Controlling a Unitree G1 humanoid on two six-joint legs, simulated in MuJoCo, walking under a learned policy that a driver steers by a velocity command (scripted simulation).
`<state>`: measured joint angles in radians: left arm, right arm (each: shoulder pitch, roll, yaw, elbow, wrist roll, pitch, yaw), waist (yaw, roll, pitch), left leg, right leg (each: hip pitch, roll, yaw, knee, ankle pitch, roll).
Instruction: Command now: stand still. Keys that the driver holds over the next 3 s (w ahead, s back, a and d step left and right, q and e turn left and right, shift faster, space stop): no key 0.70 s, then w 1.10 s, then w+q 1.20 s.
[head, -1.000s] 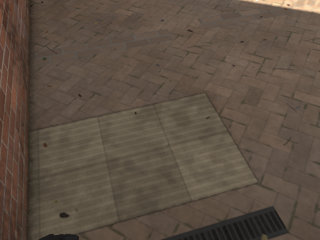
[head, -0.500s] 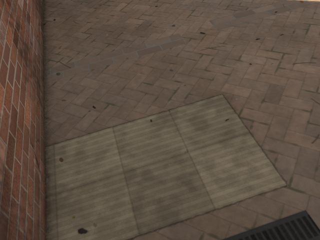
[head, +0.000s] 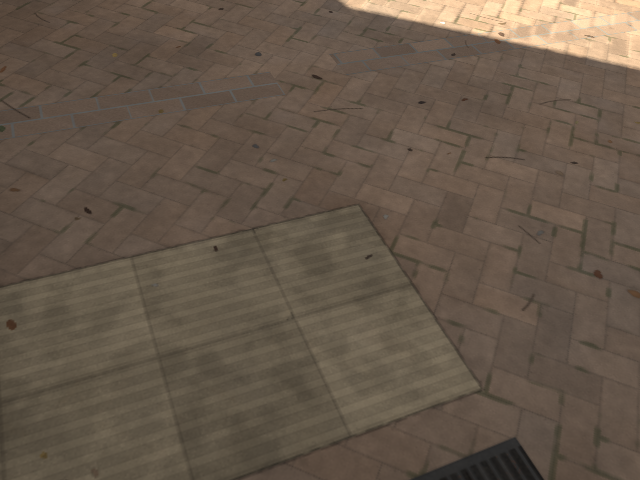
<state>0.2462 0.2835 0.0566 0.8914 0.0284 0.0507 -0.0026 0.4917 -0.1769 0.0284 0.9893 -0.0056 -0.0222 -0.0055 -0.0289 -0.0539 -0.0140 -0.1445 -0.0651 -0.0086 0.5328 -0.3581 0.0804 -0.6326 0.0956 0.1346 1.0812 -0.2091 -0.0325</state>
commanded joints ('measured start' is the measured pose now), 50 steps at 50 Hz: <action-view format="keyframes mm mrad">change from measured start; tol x32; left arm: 1 -14 -30 -28 -17 1 10 10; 43 -33 -39 7 150 7 -66 0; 50 428 83 46 285 -4 -126 -2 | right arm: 1 -89 -45 5 -58 26 -26 -12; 50 -282 -159 -122 -2 -74 -36 8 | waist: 1 61 95 139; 50 174 -61 144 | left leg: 1 -62 202 -198 -171 511 10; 11 104 258 -182 -80 1167 -1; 35 53 173 -98 -222 316 -34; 43 -76 245 -276 -273 -447 116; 50 -757 6 -73 638 -320 28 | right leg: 1 -47 -67 -49 -139 13 19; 7 157 -60 -170 -373 -233 16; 14 639 -205 -44 -439 555 -56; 24 540 -198 -41 -562 579 -65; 45 254 -49 -148 -444 -280 -93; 50 790 -379 573 -751 -277 -280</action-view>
